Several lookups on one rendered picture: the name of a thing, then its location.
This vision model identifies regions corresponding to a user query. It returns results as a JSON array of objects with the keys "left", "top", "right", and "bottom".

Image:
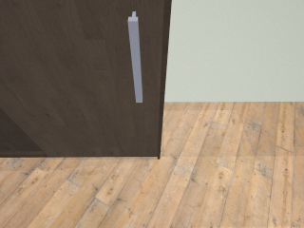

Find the wardrobe door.
[
  {"left": 0, "top": 107, "right": 43, "bottom": 152},
  {"left": 0, "top": 0, "right": 164, "bottom": 157}
]

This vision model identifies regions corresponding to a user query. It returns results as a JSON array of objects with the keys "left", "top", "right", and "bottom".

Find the handle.
[{"left": 127, "top": 11, "right": 143, "bottom": 103}]

